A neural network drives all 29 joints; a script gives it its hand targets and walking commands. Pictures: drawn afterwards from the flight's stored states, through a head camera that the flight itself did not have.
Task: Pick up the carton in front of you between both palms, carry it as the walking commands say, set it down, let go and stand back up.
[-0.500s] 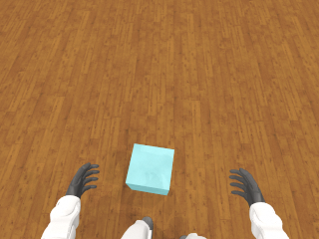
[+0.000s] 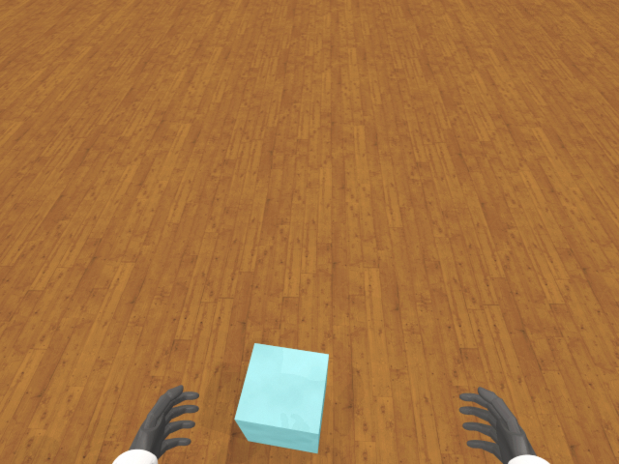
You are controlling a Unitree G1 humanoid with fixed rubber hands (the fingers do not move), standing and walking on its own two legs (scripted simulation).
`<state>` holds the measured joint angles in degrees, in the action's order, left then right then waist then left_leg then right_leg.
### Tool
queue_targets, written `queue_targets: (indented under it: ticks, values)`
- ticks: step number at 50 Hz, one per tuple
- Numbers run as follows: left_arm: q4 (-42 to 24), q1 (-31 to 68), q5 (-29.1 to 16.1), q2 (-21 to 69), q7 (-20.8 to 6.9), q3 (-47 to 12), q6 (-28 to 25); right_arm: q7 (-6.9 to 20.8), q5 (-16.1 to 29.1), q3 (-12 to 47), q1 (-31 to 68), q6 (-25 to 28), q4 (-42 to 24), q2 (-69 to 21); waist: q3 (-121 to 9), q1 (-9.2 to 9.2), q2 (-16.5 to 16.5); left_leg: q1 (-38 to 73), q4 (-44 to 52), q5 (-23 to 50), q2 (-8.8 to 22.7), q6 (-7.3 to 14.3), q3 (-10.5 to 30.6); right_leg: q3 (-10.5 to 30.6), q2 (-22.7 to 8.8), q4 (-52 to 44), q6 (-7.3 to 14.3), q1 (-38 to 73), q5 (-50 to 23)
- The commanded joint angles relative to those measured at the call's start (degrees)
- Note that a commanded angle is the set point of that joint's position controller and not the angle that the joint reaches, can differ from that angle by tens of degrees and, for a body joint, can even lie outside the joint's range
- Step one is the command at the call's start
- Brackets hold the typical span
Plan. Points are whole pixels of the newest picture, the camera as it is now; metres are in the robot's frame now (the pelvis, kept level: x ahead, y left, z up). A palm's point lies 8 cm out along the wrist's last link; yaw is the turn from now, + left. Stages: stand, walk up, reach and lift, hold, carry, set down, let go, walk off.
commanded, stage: let go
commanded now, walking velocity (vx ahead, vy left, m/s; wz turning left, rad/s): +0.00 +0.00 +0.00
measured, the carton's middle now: (286, 399) +0.39 +0.10 -0.65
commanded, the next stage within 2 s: stand in 0.12 s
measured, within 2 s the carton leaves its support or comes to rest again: neither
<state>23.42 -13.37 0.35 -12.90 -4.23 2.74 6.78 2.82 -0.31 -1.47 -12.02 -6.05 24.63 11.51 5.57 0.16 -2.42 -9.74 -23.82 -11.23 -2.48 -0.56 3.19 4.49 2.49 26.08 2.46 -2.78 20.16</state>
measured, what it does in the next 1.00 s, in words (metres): stands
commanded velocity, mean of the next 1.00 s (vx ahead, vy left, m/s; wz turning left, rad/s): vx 0.00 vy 0.00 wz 0.00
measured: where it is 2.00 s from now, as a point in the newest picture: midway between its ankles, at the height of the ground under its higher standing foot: outside the picture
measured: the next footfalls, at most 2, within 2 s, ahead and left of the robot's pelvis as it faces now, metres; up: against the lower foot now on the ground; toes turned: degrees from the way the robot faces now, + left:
none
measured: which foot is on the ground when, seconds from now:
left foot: down 0.00-1.00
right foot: down 0.00-1.00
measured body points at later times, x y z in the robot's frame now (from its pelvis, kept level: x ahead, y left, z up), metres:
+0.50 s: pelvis +0.04 +0.01 -0.02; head +0.04 -0.01 +0.43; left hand +0.13 +0.27 -0.11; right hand +0.15 -0.24 -0.14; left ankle +0.02 +0.13 -0.74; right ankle -0.07 -0.09 -0.74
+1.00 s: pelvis +0.03 +0.00 -0.02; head +0.04 -0.02 +0.43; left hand +0.06 +0.26 -0.13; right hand +0.12 -0.26 -0.16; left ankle +0.02 +0.13 -0.74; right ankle -0.07 -0.09 -0.74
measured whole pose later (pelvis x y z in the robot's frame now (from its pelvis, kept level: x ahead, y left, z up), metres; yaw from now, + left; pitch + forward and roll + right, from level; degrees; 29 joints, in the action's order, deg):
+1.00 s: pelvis +0.03 +0.00 -0.02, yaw +5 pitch +2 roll +1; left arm 40.5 -24.3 0.9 -14.0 3.2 -0.2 0.7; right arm -2.0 -1.2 0.2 -17.0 -0.4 50.4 14.6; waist -2.9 -1.1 0.4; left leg -18.9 -36.5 -19.4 -4.0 -0.7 7.5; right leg -0.4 2.5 33.1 3.5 -7.8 27.2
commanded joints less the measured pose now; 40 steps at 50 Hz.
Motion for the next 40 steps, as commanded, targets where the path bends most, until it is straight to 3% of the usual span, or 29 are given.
queue_targets:
  ticks: [1, 4, 5, 6, 7, 8, 9, 10, 12, 16, 20, 26, 40]
  values:
    - [-5.4, 1.0, 0.1, -6.0, 0.3, 2.0, -0.8, -0.1, -0.1, -1.6, 1.1, 0.6, -5.3, 5.0, -4.8, -0.03, 0.0, 17.3, -2.5, 15.1, -0.8, 0.5, -2.6, -0.8, -3.5, -6.9, -3.5, -15.6, -20.1]
    - [-5.5, 0.9, 0.1, -5.9, 0.4, 2.0, -0.9, 0.0, -0.2, -1.6, 1.1, 0.7, -5.5, 5.2, -5.7, -0.15, 0.4, 17.1, -2.8, 16.7, -0.7, 0.5, -2.3, -0.9, -3.1, -6.1, -3.5, -14.3, -21.4]
    - [-2.9, -1.4, -0.8, -5.9, 1.3, 3.2, -2.7, -1.6, -1.5, -1.4, 3.3, -2.4, -7.3, 5.6, -9.9, -0.82, -2.3, 16.3, -4.4, 18.3, -0.9, 0.7, -1.4, -1.0, -2.1, -3.9, -4.0, -13.6, -24.4]
    - [-3.4, -1.6, -0.6, -5.9, 1.6, 2.5, -3.0, -2.5, -1.2, -0.9, 1.5, -3.1, -6.9, 5.3, -10.2, -0.47, -0.8, 15.6, -5.1, 19.7, -1.1, 0.7, -1.3, -0.8, -2.4, -2.9, -4.1, -13.8, -26.2]
    - [1.7, -1.0, 3.3, -6.7, 4.1, 1.6, -5.0, -3.6, -1.6, -2.3, -5.2, 3.8, 5.2, 9.7, -9.5, 0.17, 9.6, 0.3, -0.2, 3.7, 6.7, -1.3, 2.2, -1.8, -4.6, -0.6, -3.9, -8.2, 1.6]
    - [1.3, -2.6, 4.4, -7.1, 5.4, 1.7, -6.0, -4.2, -2.3, -2.2, -4.4, 6.2, 5.4, 10.7, -5.8, -0.87, 11.6, -6.5, 2.8, -7.6, 6.9, -1.2, 6.2, 0.4, -4.8, -0.5, -3.3, -8.1, 5.3]
    - [3.0, -3.2, 4.0, -7.3, 5.7, 1.5, -7.1, -4.2, -2.5, -1.9, -2.1, 7.7, 6.3, 9.4, -3.8, -1.3, 9.1, -9.5, 2.6, -10.7, 6.6, -0.8, 7.2, 1.0, -5.3, -0.6, -2.8, -9.9, 5.5]
    - [3.7, -3.0, 3.3, -7.5, 5.7, 1.3, -8.1, -4.0, -2.3, -1.6, -1.1, 8.6, 7.2, 8.6, -3.7, -1.38, 6.4, -10.3, 1.2, -9.2, 5.9, -0.2, 7.2, 2.1, -5.9, -1.0, -2.3, -10.8, 5.0]
    - [4.3, -1.6, 2.3, -7.0, 5.6, 0.6, -9.8, -3.4, -1.6, -1.3, -0.9, 9.9, 9.3, 7.9, -7.3, -0.43, 1.4, -7.6, -2.4, 0.9, 5.0, 0.1, 6.0, 4.2, -7.5, -1.4, -1.5, -11.9, 0.1]
    - [5.8, -3.9, 1.2, -7.2, 5.9, 0.3, -10.6, -3.3, -1.5, -0.9, -3.1, 11.1, 13.8, 9.0, -12.4, -0.62, 0.9, -5.6, -6.6, 14.2, 5.1, 1.1, 6.9, 2.4, -7.1, 2.7, -1.7, -8.8, -16.9]
    - [6.9, -6.8, 0.7, -7.5, 6.4, -0.2, -9.8, -3.6, -1.1, -0.4, -4.8, 10.3, 16.6, 9.2, -11.7, -0.76, -0.2, -6.9, -8.5, 13.9, 4.3, 1.4, 6.1, 1.3, -7.5, 4.2, -1.3, -8.3, -25.3]
    - [8.2, -9.8, 0.3, -8.0, 7.0, -0.6, -8.8, -4.0, -0.9, 0.0, -5.8, 9.1, 18.9, 9.2, -10.7, -0.85, 0.7, -6.7, -10.6, 15.2, 3.8, 2.0, 5.6, -0.1, -7.3, 5.0, -0.8, -8.9, -29.6]
    - [11.7, -12.9, 0.3, -7.9, 7.6, -1.0, -7.2, -4.9, -0.9, 0.4, -6.3, 6.8, 21.7, 9.0, -7.7, -1.02, 1.4, -6.4, -11.4, 13.0, 3.1, 2.4, 5.7, -0.9, -7.3, 3.6, 0.5, -9.2, -27.5]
